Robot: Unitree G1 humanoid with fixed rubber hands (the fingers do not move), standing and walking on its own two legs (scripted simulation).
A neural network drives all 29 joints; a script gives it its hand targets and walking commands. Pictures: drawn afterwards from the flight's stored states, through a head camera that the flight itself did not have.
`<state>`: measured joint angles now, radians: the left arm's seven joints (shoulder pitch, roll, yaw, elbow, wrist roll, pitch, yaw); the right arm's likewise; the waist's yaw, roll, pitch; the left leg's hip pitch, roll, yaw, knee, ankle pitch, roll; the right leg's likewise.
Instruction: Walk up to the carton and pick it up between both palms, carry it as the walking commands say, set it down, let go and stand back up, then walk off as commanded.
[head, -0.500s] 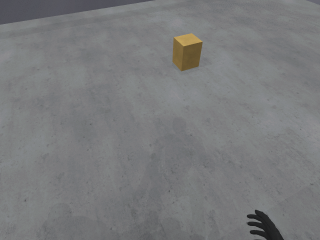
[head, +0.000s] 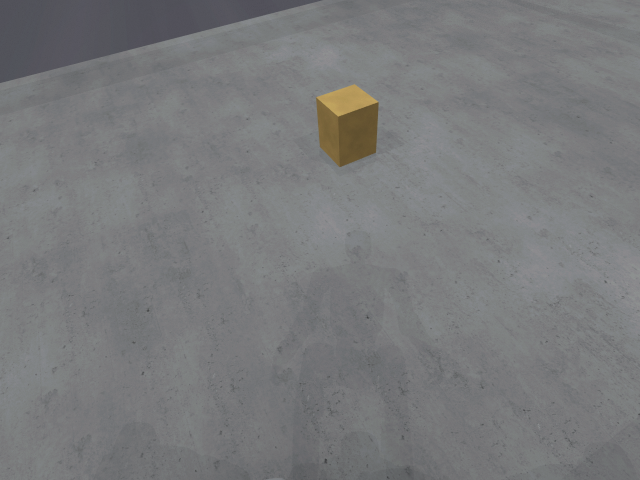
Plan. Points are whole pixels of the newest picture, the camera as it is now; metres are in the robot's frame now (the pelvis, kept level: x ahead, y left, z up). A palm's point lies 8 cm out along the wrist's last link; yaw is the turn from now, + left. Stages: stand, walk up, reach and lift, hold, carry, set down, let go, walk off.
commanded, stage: walk up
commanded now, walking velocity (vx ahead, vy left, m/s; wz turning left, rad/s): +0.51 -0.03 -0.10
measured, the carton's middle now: (347, 126) +1.80 -0.03 -0.63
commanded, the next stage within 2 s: none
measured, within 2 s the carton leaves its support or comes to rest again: neither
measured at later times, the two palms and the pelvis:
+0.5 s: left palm (217, 333) +0.38 +0.23 -0.12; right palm (537, 465) +0.19 -0.26 -0.16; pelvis +0.25 -0.01 -0.02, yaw -2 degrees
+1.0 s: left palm (220, 313) +0.45 +0.25 -0.16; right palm (456, 223) +0.63 -0.23 -0.13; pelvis +0.50 +0.01 -0.02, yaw -2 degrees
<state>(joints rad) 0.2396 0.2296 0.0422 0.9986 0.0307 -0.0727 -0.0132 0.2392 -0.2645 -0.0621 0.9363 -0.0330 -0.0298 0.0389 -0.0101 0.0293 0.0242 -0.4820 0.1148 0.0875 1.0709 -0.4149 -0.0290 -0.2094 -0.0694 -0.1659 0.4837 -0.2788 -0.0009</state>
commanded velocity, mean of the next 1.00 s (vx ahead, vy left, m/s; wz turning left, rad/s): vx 0.51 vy -0.03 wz -0.01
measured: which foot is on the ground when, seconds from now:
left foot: up 0.00-0.14, down 0.16-0.50, up 0.52-0.86, down 0.88-1.00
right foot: down 0.00-0.16, up 0.18-0.44, down 0.46-0.90, up 0.92-1.00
